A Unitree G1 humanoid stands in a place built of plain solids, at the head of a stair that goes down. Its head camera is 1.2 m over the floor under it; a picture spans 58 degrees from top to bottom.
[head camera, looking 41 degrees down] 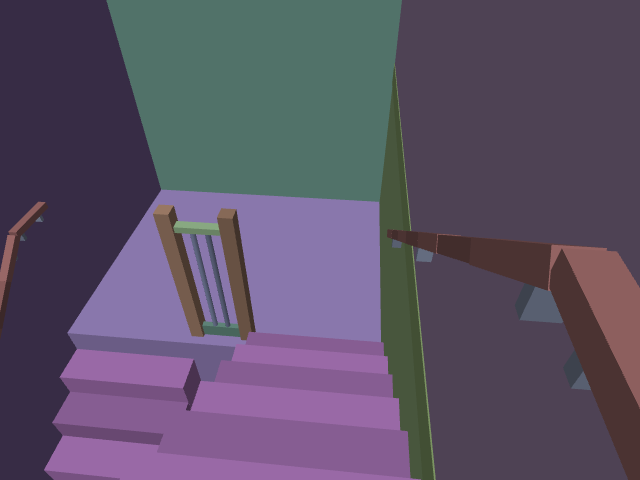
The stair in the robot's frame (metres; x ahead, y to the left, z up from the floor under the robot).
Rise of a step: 0.19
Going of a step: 0.24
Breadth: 0.90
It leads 6 degrees to the right of straight ahead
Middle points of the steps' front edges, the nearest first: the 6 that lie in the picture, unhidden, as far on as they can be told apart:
0.55 0.14 -0.19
0.79 0.12 -0.38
1.03 0.10 -0.58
1.26 0.08 -0.77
1.50 0.05 -0.96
1.74 0.03 -1.16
